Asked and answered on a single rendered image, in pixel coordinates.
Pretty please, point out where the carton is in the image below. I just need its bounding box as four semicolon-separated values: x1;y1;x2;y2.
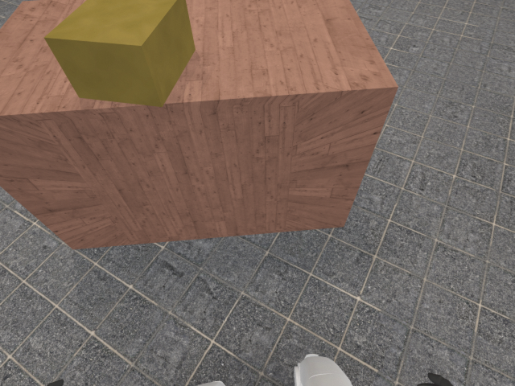
44;0;196;107

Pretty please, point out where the right robot thigh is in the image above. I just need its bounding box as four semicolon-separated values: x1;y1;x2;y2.
294;356;352;386

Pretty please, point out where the pedestal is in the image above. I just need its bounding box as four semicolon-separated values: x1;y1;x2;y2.
0;0;398;249

